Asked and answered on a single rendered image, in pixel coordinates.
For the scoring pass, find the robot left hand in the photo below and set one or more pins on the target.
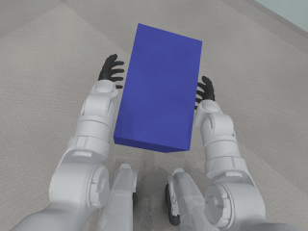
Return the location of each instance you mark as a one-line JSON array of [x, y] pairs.
[[107, 71]]

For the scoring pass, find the left robot upper arm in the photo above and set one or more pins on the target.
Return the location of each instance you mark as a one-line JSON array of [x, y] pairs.
[[77, 189]]

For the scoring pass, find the right robot thigh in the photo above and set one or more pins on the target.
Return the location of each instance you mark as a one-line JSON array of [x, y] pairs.
[[191, 203]]

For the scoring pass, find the left robot thigh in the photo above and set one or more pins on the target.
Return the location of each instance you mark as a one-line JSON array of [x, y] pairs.
[[117, 214]]

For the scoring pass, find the carton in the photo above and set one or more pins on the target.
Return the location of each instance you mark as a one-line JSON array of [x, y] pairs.
[[157, 104]]

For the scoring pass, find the robot right forearm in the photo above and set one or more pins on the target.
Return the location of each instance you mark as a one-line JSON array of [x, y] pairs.
[[223, 159]]

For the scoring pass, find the right robot upper arm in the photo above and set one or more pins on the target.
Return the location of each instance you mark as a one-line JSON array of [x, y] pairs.
[[232, 206]]

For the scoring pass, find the robot right hand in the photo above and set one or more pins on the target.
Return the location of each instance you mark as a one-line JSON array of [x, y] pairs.
[[208, 93]]

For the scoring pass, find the robot left forearm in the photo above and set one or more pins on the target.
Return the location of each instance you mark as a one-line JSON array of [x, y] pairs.
[[90, 143]]

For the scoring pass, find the robot thigh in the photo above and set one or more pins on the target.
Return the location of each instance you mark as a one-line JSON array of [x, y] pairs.
[[117, 214], [191, 203]]

